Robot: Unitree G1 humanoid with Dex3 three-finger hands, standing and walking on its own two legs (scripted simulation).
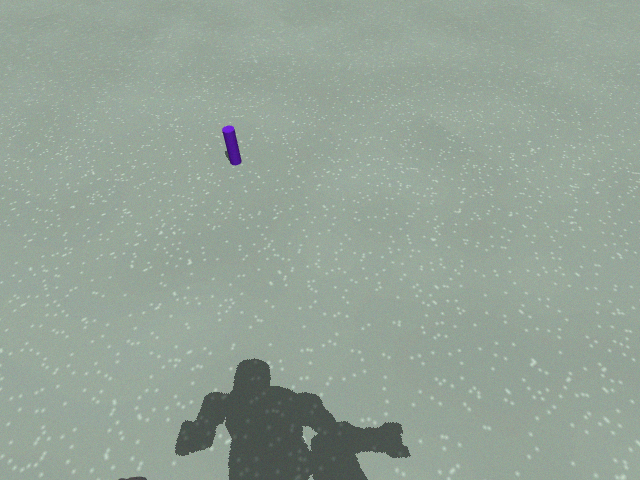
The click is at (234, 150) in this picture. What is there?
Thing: slim round
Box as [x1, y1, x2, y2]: [222, 126, 241, 164]
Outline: 225,126 223,127 222,131 230,162 232,164 238,164 241,161 233,127
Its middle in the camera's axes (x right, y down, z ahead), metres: -0.42 -0.42 +1.86
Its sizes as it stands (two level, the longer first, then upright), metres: 0.055 0.055 0.191
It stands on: the floor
